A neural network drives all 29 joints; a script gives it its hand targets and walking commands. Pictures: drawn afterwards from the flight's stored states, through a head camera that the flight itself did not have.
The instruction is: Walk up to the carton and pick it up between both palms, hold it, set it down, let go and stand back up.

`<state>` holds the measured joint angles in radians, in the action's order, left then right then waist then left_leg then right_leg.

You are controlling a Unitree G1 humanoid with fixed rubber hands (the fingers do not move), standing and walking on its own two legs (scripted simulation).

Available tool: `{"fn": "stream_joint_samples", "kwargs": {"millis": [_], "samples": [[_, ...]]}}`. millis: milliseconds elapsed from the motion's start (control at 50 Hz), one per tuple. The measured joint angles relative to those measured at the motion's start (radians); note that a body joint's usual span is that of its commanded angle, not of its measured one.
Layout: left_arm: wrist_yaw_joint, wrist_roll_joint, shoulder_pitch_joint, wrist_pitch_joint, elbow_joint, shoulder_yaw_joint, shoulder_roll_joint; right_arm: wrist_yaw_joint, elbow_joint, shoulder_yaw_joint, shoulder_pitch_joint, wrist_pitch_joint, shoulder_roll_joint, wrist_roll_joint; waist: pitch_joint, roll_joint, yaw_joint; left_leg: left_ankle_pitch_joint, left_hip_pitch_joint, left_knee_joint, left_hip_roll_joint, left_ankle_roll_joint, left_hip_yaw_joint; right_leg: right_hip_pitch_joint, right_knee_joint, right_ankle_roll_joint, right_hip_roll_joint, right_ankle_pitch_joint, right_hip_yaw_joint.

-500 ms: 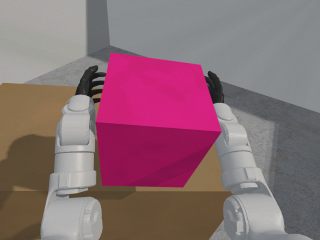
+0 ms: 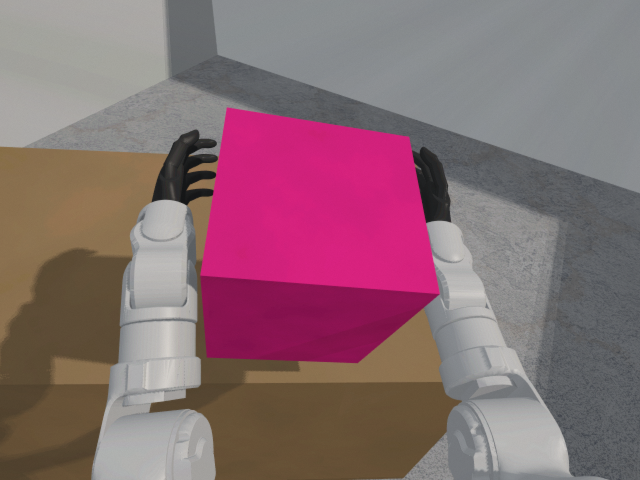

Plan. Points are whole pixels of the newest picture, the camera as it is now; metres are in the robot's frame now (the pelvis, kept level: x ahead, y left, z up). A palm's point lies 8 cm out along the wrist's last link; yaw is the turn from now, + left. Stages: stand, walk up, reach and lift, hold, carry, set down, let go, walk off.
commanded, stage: set down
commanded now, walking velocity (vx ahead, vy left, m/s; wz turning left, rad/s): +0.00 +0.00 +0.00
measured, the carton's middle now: (301, 253) +0.36 +0.02 +0.11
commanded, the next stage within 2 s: none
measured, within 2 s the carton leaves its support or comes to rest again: neither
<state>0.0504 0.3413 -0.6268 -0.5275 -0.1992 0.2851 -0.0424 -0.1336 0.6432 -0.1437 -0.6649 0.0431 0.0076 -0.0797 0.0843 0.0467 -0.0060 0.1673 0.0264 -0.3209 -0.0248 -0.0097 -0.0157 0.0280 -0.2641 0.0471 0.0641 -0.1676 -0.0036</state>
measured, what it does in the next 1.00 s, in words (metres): stands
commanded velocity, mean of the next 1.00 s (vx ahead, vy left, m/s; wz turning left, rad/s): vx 0.00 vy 0.00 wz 0.00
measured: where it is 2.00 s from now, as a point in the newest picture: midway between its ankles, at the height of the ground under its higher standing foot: outside the picture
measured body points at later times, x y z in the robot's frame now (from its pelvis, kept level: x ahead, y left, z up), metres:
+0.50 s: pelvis +0.00 +0.00 +0.00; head -0.01 +0.02 +0.45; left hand +0.38 +0.17 +0.15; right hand +0.41 -0.13 +0.15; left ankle +0.01 +0.12 -0.75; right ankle -0.01 -0.08 -0.75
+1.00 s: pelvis +0.02 -0.01 +0.00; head +0.05 +0.01 +0.45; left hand +0.41 +0.17 +0.10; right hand +0.45 -0.13 +0.12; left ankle +0.01 +0.12 -0.75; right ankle -0.01 -0.08 -0.75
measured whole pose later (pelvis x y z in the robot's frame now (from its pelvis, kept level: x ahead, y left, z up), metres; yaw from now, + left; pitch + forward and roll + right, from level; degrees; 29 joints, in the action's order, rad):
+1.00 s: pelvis +0.02 -0.01 +0.00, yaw +0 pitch +1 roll +0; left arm -0.07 0.32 -0.57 -0.36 -0.34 0.35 -0.10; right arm -0.05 0.89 -0.10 -0.77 -0.07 0.07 -0.08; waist 0.03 0.05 0.01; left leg 0.18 0.15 -0.32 -0.02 -0.02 -0.02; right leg -0.12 -0.30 0.06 0.06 -0.20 -0.01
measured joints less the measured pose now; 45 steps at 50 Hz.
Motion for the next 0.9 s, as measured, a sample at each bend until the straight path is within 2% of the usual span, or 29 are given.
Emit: {"fn": "stream_joint_samples", "kwargs": {"millis": [140, 340, 580, 740, 900], "samples": [[-0.024, -0.015, 0.067, 0.010, 0.060, -0.011, -0.003, -0.008, -0.002, 0.067, 0.008, -0.020, 0.018, 0.000, 0.000, 0.000, 0.000, 0.009, -0.002, 0.000, 0.000, -0.001, 0.000, 0.002, 0.000, 0.002, 0.000, -0.010, -0.001], [-0.027, -0.017, 0.076, 0.021, 0.056, 0.006, -0.017, -0.007, 0.001, 0.074, 0.008, -0.018, 0.021, 0.000, 0.005, 0.000, 0.000, 0.010, -0.002, 0.000, 0.000, -0.001, 0.000, 0.002, 0.000, 0.000, 0.000, -0.008, -0.002], [-0.049, 0.000, 0.075, 0.076, -0.054, 0.019, -0.030, 0.027, 0.116, 0.046, -0.019, -0.054, 0.027, 0.000, -0.002, 0.000, 0.000, 0.007, 0.021, 0.000, 0.000, -0.004, 0.000, -0.030, -0.022, 0.006, 0.000, -0.017, -0.003], [-0.116, -0.036, 0.070, 0.149, -0.093, 0.010, -0.042, 0.051, 0.138, 0.042, -0.036, -0.102, 0.048, 0.000, -0.064, 0.000, 0.000, 0.004, 0.098, 0.000, 0.000, -0.009, 0.000, -0.114, -0.036, 0.012, 0.000, -0.024, -0.003], [-0.118, -0.027, 0.053, 0.161, -0.130, 0.049, -0.053, 0.071, 0.190, 0.042, -0.096, -0.079, 0.060, 0.000, -0.056, 0.000, 0.009, 0.010, 0.105, 0.004, 0.000, -0.010, 0.000, -0.123, -0.036, 0.012, 0.000, -0.032, -0.004]]}}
